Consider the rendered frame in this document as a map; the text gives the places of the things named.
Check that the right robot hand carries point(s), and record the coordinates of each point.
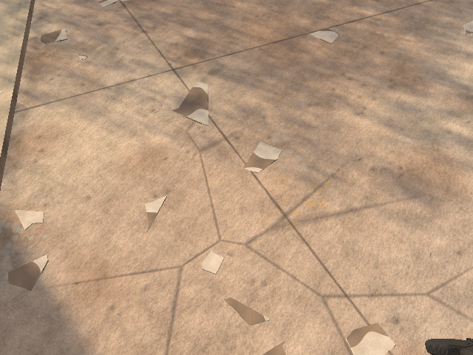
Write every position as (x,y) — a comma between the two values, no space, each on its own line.
(449,346)

